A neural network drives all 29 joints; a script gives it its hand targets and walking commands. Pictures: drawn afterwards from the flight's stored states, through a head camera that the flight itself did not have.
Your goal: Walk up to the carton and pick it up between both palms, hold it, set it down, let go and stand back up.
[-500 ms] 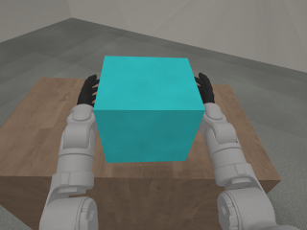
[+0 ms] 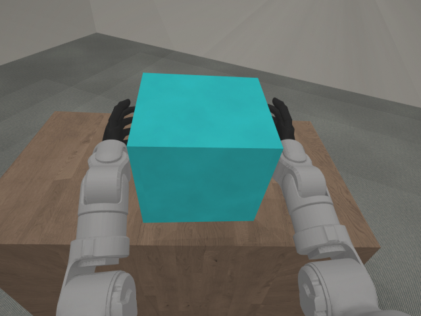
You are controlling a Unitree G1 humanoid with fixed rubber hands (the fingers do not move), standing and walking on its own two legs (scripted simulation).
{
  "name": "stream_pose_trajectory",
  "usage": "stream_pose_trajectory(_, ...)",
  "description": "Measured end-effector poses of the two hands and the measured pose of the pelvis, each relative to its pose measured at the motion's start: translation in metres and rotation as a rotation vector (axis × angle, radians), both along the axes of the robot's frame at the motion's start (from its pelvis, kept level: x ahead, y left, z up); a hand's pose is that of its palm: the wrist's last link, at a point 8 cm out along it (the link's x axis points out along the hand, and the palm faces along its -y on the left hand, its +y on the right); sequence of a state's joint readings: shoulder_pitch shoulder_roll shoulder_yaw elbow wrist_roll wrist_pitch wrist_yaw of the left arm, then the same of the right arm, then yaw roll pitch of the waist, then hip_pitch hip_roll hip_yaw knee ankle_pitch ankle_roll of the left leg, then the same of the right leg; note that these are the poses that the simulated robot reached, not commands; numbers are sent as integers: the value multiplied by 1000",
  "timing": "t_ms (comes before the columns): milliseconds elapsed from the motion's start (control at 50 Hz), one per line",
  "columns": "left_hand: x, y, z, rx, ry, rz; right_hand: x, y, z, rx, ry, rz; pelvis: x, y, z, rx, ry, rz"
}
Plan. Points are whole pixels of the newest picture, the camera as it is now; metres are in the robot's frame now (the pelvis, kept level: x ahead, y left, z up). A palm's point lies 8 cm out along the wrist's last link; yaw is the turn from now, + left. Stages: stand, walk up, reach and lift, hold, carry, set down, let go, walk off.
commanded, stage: hold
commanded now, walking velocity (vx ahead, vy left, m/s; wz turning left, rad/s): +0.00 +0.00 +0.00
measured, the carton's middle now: (200, 150) +0.36 +0.03 +0.17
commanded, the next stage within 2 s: none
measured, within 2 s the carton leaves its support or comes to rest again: neither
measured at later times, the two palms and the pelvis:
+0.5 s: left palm (115, 139) +0.35 +0.17 +0.19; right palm (283, 137) +0.37 -0.13 +0.20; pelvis +0.00 +0.00 +0.00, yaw +0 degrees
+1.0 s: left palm (117, 142) +0.35 +0.17 +0.19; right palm (282, 140) +0.37 -0.13 +0.19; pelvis +0.00 +0.00 +0.00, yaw +0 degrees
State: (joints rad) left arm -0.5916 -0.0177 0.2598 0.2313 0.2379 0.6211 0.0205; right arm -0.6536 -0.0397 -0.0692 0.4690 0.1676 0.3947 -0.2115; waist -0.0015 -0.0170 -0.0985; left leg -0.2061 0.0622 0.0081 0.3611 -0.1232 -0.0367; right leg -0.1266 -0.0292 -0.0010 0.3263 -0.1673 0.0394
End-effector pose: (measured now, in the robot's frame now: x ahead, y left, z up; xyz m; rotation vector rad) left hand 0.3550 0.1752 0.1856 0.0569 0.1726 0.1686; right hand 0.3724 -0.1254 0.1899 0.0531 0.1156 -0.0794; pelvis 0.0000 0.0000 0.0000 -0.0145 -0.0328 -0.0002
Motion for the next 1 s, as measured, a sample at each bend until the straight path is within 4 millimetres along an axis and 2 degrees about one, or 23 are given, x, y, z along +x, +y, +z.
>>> stream_pose_trajectory(220,-1,0,5,1,-12,2,-1,1,6,2,-15,2,0,0,0,0,-2,0)
stream_pose_trajectory(400,0,0,1,4,15,6,3,0,1,0,9,7,2,-1,0,1,0,0)
stream_pose_trajectory(520,-1,-2,10,3,-25,4,0,-1,9,10,-32,3,1,-1,0,1,-4,0)
stream_pose_trajectory(640,-3,-2,4,-3,6,5,0,-2,3,7,-2,4,0,-1,0,1,-12,0)
stream_pose_trajectory(1000,0,-2,2,-2,10,2,2,-2,0,7,-4,3,1,-2,0,2,-11,0)
